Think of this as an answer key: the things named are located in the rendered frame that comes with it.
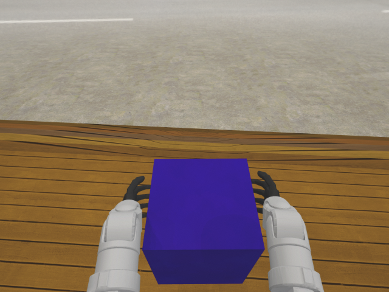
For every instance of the robot left forearm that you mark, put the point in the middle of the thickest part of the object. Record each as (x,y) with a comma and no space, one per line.
(116,268)

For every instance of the robot left hand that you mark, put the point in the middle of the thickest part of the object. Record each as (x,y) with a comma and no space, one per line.
(133,190)

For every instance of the robot right hand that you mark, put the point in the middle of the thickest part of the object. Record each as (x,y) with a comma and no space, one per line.
(268,185)

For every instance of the carton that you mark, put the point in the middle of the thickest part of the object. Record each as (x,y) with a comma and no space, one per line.
(202,224)

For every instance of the robot right forearm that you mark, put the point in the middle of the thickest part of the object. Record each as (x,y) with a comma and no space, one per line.
(291,265)

